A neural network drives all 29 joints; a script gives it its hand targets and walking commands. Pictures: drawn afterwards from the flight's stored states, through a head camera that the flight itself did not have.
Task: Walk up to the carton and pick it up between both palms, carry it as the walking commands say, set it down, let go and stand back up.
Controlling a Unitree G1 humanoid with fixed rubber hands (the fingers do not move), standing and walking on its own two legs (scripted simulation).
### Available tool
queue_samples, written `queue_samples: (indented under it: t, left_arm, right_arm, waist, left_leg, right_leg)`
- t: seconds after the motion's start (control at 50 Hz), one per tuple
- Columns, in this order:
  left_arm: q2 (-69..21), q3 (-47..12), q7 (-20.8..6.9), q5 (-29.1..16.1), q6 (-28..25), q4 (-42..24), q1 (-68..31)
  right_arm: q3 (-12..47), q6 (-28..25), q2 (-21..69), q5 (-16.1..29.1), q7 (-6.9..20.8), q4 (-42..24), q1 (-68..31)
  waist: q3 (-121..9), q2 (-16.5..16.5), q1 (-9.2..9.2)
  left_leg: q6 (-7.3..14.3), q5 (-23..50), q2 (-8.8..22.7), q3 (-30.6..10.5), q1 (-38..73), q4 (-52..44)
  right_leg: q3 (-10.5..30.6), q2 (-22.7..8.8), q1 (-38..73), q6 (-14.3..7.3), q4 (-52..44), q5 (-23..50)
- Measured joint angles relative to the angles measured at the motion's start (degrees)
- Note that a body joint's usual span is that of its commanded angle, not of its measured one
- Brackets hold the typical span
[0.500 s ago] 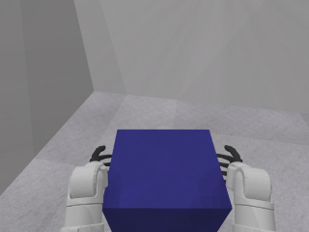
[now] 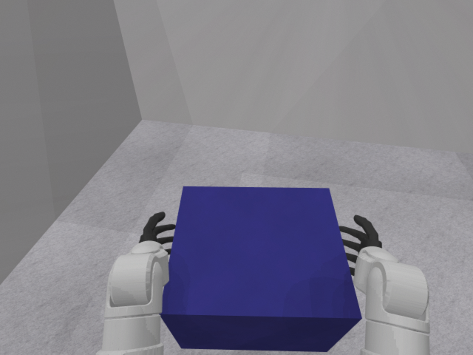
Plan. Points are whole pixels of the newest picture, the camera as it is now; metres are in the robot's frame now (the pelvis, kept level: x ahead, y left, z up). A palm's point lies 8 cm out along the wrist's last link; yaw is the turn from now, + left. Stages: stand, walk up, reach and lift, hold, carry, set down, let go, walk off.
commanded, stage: carry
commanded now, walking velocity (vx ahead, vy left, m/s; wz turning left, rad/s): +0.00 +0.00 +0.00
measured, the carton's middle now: (254, 268) +0.30 +0.00 +0.00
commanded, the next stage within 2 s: hold in 1.68 s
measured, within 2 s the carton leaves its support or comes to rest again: neither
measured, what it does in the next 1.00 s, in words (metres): walks backwards: left foot, then right foot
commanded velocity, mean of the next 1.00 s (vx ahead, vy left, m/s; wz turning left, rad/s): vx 0.00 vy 0.00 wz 0.00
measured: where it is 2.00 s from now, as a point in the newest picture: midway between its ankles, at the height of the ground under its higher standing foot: outside the picture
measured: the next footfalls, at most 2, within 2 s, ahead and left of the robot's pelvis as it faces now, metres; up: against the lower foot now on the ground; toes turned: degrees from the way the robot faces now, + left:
left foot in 0.48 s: -0.05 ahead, +0.09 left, +0.00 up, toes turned -2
right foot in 0.76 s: -0.11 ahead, -0.13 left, +0.00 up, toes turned +1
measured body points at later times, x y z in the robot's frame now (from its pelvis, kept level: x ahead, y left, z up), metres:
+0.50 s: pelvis -0.09 +0.01 -0.02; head -0.15 +0.05 +0.42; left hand +0.18 +0.19 +0.04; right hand +0.18 -0.16 +0.07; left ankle -0.09 +0.09 -0.73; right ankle +0.10 -0.12 -0.71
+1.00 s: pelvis -0.16 -0.01 +0.00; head -0.17 -0.01 +0.45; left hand +0.12 +0.16 +0.06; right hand +0.11 -0.18 +0.06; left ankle -0.09 +0.09 -0.72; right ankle -0.15 -0.13 -0.72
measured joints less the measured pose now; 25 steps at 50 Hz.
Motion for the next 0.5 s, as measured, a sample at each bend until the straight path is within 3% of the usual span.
queue_samples:
  t: [0.18, 0.28, 0.32, 0.38, 0.4, 0.42, 0.46, 0.48, 0.5]
  left_arm:
    - [0.35, -0.23, -0.25, 0.26, 0.06, 1.07, -0.51]
    - [1.2, -0.5, -1.06, 0.2, -0.5, 3.3, -2.33]
    - [0.89, -0.11, -0.51, 0.14, -0.21, 3.04, -3.28]
    - [0.38, 1.21, 0.72, -0.23, 0.77, 0.6, -1.84]
    - [0.41, 1.49, 0.74, -0.3, 1.15, 0.3, -1.05]
    - [0.46, 1.53, 0.43, -0.09, 1.47, 0.37, -0.27]
    - [-0.02, 0.7, -0.15, 0.91, 2.04, 0.77, 0.74]
    - [-0.14, -0.01, -0.2, 1.27, 1.87, 1.04, 0.61]
    - [0.19, -0.45, -0.61, 1.57, 1.25, 1.62, 0.79]
  right_arm:
    - [0.01, 0.12, -0.33, -0.67, 0.48, 1.22, -0.87]
    - [-0.25, 0.16, -0.14, -1.42, 0.32, 1.22, -1.42]
    - [-0.22, -0.15, -0.42, -1.38, 0.8, 1.03, -1.5]
    - [0.76, -1.44, -0.31, -1.27, 1.63, 2.46, -1.19]
    - [0.96, -1.51, 0.05, -1.44, 1.61, 3.01, -0.86]
    - [1.1, -1.35, 0.3, -1.52, 1.43, 3.5, -0.43]
    - [0.8, -0.09, -0.11, -1.43, 1.34, 3.56, 0.09]
    - [0.15, 0.24, -0.23, -1.56, 1.68, 3.32, -0.07]
    - [-0.2, -0.29, 0.16, -1.94, 1.97, 3.67, 0.07]
  waist:
    - [0.05, 0.63, -0.13]
    - [2.47, 1.59, 0.42]
    - [3.29, 0.49, 1.72]
    - [2.51, -3.07, 2.5]
    - [1.56, -4.02, 2.28]
    - [0.35, -4.68, 2.01]
    - [-2.41, -3.72, 0.58]
    - [-3.04, -2.9, -0.62]
    - [-2.54, -3.07, -1.02]
  left_leg:
    - [0.2, -0.8, 0.1, -0.35, -1.3, 1.26]
    - [-2.82, 2.05, -0.39, -1.45, -0.62, -0.87]
    - [-3.91, -6.71, -1.2, -1.16, -3.86, 7.26]
    - [-2.11, -13.74, -3.57, -1.02, -8.2, 34.16]
    - [-1.19, -14.62, -4.01, -0.92, -6.62, 38.08]
    - [-0.32, -16.15, -4.07, -0.71, -3.18, 36.66]
    - [1.3, -22.98, -3.6, -2.17, 6.44, 21.48]
    - [2.11, -23.9, -3.44, -3.5, 7.87, 16.25]
    - [2.67, -21.94, -3.67, -3.31, 7.09, 16.82]
  right_leg:
    - [-0.07, 0.15, -1.62, -0.33, 2.75, -5.13]
    - [0.88, 1.19, -1.9, -1.86, 4.69, -9.32]
    - [1.31, 0.51, -2.6, -2.92, 4.48, -4.32]
    - [2.33, -1.38, -4.11, 0.02, 2.26, 8.15]
    - [2.27, -1.82, -4.62, 1.16, 1.26, 10.39]
    - [2.2, -1.9, -5.22, 1.78, 0.36, 11.43]
    - [1.08, -1.04, -7.29, 2.1, 0.39, 9.57]
    - [0.12, -1.0, -8.8, 2.0, 1.85, 6.76]
    - [0.92, -0.84, -9.58, 2.28, 4.05, 2.95]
